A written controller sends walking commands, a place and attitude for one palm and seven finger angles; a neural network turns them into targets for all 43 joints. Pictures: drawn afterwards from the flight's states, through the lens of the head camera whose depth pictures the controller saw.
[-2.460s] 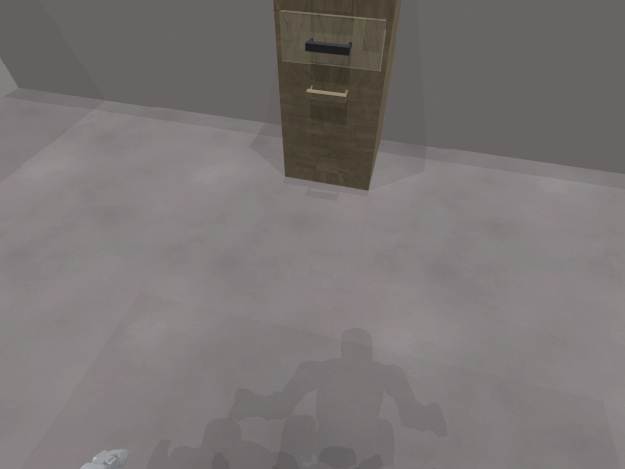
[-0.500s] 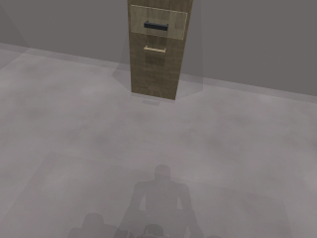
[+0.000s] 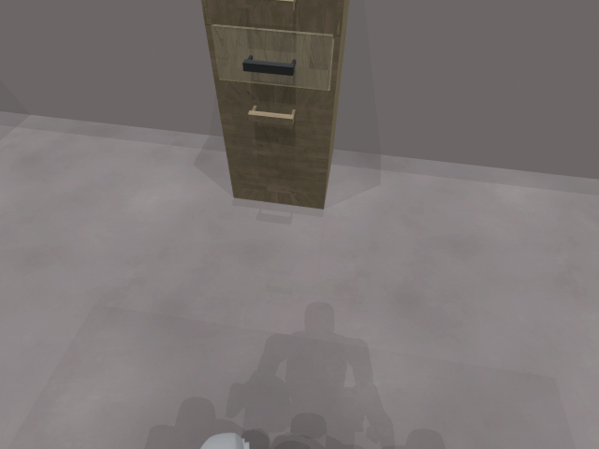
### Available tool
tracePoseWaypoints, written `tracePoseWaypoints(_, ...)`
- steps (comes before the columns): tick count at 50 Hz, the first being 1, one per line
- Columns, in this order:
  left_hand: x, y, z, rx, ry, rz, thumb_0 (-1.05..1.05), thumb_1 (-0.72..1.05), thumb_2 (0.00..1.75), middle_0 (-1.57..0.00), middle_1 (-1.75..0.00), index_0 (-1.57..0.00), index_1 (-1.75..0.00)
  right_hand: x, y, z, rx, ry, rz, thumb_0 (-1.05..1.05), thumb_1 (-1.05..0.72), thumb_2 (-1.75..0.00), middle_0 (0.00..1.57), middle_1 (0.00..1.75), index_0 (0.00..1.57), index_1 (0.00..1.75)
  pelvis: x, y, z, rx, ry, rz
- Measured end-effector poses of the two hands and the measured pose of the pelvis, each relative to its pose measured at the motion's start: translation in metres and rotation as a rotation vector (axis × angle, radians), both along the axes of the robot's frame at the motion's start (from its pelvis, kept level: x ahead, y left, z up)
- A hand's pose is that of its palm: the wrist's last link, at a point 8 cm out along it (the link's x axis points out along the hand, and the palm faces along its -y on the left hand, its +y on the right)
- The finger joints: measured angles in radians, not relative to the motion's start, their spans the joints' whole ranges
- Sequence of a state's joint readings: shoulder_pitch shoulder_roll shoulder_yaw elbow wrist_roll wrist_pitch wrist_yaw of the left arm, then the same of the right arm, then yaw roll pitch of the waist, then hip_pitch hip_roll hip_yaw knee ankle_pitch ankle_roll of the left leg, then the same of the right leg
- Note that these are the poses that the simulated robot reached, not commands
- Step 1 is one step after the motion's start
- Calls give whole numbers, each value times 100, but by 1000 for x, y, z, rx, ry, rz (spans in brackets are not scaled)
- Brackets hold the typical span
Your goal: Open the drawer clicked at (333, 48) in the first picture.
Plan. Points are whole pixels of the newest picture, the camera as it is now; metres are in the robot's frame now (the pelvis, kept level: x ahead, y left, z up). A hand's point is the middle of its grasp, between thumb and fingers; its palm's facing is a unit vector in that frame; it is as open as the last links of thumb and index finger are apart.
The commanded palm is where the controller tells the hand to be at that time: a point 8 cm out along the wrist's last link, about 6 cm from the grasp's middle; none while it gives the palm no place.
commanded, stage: walk to a spot facing it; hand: left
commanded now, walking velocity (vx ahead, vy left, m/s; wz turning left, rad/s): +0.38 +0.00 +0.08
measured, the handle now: (270, 63) +1.23 +0.11 -0.07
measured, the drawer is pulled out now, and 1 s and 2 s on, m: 0.00 0.00 0.00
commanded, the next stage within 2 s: take the last steps up to it in 0.56 s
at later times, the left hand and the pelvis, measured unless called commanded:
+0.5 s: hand (159, 411) +0.21 +0.23 -0.16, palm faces +0.05 -0.99 -0.15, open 7.4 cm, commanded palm none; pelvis +0.21 +0.05 +0.01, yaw -1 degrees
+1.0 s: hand (225, 268) +0.48 +0.16 -0.15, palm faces -0.06 -0.97 -0.22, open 7.2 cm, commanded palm none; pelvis +0.40 -0.02 +0.01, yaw -6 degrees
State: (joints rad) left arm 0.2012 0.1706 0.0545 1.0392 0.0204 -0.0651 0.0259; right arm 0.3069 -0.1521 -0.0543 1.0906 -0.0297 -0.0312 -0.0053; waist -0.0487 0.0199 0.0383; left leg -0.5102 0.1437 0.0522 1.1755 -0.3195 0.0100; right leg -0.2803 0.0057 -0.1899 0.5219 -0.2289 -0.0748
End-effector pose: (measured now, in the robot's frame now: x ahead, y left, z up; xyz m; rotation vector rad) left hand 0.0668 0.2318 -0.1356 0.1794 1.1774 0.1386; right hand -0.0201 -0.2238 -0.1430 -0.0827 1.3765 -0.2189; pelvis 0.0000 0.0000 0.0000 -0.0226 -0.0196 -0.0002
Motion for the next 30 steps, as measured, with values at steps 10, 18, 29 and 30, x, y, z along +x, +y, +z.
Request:
tracePoseWaypoints(10, -13, 19, -11, -61, 183, 121, 0, 93, 90, -20, -30, -20, -30, 213, 13, 32, -48, -277, 180, 0, -92, -90, 20, 30, 19, 30, 89, 22, 5, -21, 2, 22)
tracePoseWaypoints(18, 27, 41, -16, -91, 316, 128, 1, 92, 90, -20, -30, -19, -30, 266, 51, 27, -47, -267, 173, 0, -91, -90, 20, 30, 19, 30, 158, 51, 2, 4, -7, 6)
tracePoseWaypoints(29, 214, 43, 4, -45, 147, 16, 1, 92, 90, -20, -30, -19, -30, 218, 44, 21, -23, 53, -12, -1, -94, -90, 20, 30, 20, 30, 249, 44, 14, 31, 11, -50)
tracePoseWaypoints(30, 233, 40, 4, -37, 135, -3, 1, 93, 90, -20, -30, -19, -30, 215, 45, 19, -10, 80, -32, -1, -94, -90, 20, 30, 20, 30, 258, 40, 13, 33, 9, -58)
